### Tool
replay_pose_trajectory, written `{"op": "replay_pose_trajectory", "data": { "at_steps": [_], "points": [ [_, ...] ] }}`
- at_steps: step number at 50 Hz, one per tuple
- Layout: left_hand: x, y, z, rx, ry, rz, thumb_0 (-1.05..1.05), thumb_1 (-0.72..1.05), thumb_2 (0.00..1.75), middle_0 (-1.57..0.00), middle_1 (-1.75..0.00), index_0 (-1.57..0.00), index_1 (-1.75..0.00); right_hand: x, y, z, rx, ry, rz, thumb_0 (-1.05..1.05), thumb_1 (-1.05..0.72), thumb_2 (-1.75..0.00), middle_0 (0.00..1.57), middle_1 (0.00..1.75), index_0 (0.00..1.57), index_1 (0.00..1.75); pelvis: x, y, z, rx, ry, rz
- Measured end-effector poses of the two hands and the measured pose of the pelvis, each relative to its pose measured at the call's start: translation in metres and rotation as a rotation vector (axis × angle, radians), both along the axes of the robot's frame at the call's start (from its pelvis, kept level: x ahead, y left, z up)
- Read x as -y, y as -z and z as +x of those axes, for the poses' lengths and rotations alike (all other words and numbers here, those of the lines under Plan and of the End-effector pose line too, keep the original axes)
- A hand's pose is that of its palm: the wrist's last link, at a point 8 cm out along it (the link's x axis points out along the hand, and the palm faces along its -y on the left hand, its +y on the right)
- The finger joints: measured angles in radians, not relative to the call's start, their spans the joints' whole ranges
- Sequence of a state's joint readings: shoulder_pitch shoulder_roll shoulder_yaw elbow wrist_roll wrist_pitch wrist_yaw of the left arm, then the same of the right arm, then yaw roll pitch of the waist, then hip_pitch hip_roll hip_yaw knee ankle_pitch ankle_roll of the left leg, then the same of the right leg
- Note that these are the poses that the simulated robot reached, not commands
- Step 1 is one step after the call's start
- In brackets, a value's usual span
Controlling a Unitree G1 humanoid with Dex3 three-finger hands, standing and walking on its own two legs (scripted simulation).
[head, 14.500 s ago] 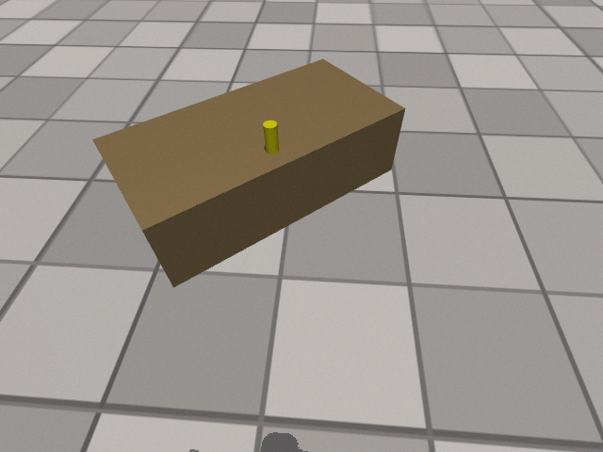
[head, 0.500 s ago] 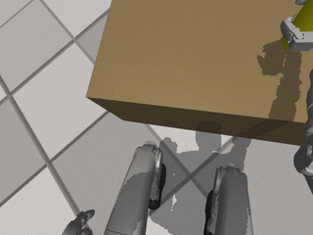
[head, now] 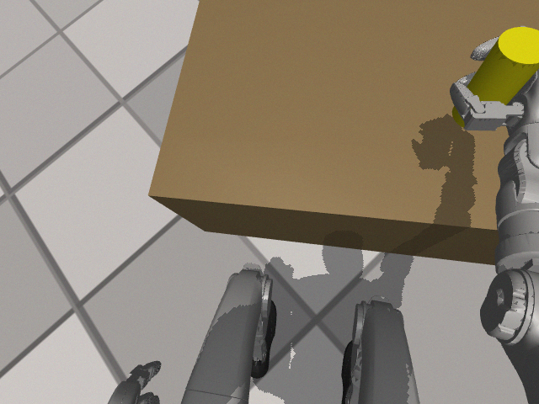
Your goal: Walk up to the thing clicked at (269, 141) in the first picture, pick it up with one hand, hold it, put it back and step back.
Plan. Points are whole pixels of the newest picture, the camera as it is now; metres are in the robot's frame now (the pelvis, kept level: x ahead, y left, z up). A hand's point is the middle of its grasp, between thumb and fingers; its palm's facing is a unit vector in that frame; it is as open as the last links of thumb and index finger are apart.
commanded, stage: lift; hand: right
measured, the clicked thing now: (494, 84) +0.54 -0.18 +0.04
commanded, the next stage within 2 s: hold in 1.42 s
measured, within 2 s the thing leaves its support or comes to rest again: neither
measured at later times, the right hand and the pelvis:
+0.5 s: hand out of the picture +0.45 -0.17 +0.14, palm faces +0.09 +1.00 +0.00, open 7.4 cm; pelvis +0.02 +0.01 +0.11, yaw -1 degrees
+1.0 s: hand out of the picture +0.41 -0.17 +0.19, palm faces +0.07 +1.00 +0.01, open 7.4 cm; pelvis +0.04 +0.01 +0.16, yaw -1 degrees
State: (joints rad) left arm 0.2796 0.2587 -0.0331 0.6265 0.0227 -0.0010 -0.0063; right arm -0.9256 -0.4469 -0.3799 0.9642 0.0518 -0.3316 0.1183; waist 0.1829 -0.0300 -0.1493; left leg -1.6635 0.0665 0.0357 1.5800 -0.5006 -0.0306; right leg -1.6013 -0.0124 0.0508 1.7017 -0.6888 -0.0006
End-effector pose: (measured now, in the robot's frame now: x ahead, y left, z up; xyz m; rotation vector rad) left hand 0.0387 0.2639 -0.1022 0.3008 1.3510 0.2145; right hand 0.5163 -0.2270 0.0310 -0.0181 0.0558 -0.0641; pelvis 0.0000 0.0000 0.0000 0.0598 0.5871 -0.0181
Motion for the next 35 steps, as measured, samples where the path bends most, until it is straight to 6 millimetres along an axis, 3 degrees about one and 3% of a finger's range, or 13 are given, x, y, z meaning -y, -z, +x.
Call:
{"op": "replay_pose_trajectory", "data": {
  "at_steps": [20, 35],
  "points": [
    [0.002, -0.087, 0.057, 0.203, 0.03, -0.016, 0.0, 0.89, 0.89, -0.2, -0.29, -0.19, -0.29, -0.001, -0.095, -0.079, 0.007, 0.018, 0.014, 0.01, 0.12, -1.19, 0.87, 1.17, 0.88, 1.17, -0.004, -0.087, 0.017, 0.176, 0.005, -0.014],
    [0.0, -0.136, 0.094, 0.318, 0.07, -0.015, 0.0, 0.88, 0.9, -0.2, -0.29, -0.19, -0.29, 0.0, -0.139, -0.113, 0.024, 0.018, 0.014, 0.01, 0.12, -1.19, 0.88, 1.16, 0.88, 1.17, -0.008, -0.131, 0.031, 0.286, 0.007, -0.027]
  ]
}}
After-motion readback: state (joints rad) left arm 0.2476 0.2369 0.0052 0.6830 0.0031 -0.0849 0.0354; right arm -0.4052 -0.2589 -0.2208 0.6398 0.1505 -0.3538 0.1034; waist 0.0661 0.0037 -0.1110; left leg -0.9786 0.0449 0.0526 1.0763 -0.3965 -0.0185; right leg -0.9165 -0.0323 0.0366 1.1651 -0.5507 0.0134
